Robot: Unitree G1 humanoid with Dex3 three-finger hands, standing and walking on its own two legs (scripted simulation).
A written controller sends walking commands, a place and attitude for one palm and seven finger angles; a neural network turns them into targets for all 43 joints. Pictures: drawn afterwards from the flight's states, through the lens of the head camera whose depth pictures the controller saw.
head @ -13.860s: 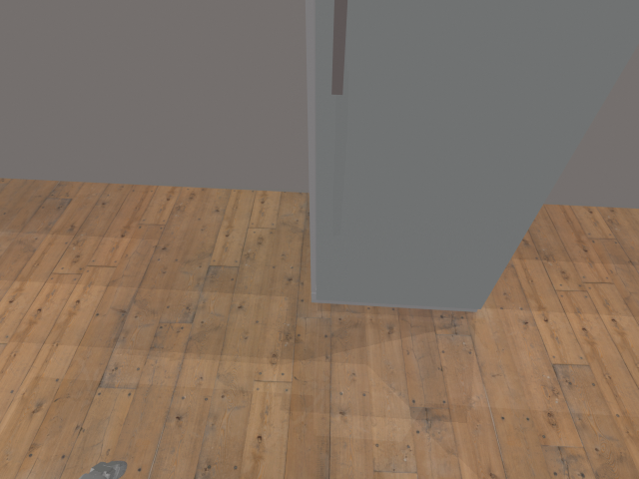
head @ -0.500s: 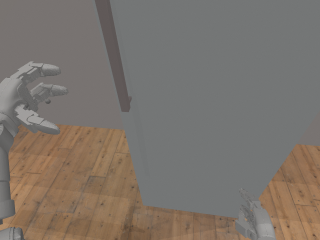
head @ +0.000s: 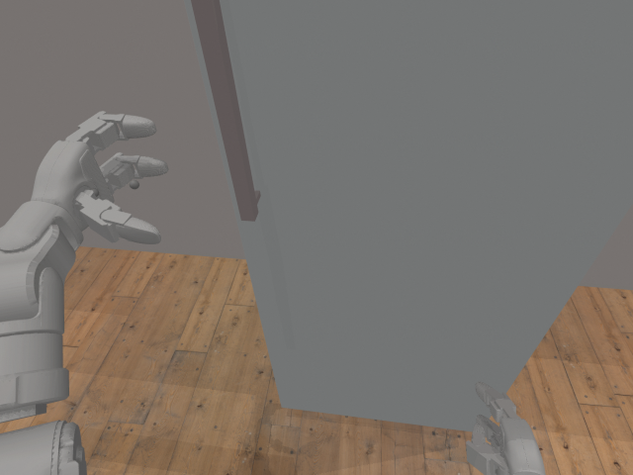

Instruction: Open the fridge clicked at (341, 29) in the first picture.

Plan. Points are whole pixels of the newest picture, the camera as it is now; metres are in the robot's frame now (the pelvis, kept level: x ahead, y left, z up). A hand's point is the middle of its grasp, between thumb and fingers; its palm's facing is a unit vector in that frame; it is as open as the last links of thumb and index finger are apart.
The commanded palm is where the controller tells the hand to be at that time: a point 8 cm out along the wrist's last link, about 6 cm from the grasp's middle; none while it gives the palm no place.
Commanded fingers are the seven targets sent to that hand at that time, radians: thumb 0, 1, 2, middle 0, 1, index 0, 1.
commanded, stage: move the hooked fingers beside the handle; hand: left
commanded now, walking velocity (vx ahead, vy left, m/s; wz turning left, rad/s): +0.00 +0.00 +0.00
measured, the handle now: (233, 107) +0.46 +0.14 +0.28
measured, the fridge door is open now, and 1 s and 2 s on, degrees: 0 0 0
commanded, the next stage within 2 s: feel for the door with the fingertips in 1.40 s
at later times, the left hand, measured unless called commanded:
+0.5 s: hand (169, 160) +0.39 +0.21 +0.24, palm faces +0.01 -1.00 -0.05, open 14.0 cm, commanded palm +0.36 +0.26 +0.24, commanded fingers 0.00 -0.50 0.30 -0.30 -1.20 -0.30 -1.20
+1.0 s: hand (172, 160) +0.40 +0.21 +0.24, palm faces -0.01 -1.00 -0.06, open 14.0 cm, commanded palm +0.37 +0.26 +0.24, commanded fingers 0.00 -0.50 0.30 -0.30 -1.20 -0.30 -1.20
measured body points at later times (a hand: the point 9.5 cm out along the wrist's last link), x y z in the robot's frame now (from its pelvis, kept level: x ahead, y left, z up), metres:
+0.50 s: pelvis +0.00 -0.01 +0.00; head -0.02 -0.03 +0.45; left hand +0.39 +0.27 +0.25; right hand +0.14 -0.26 -0.09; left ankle +0.03 +0.10 -0.74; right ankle -0.04 -0.10 -0.74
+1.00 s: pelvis +0.01 +0.00 +0.00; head +0.00 -0.03 +0.45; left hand +0.39 +0.27 +0.24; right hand +0.16 -0.26 -0.09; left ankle +0.03 +0.10 -0.74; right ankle -0.04 -0.10 -0.74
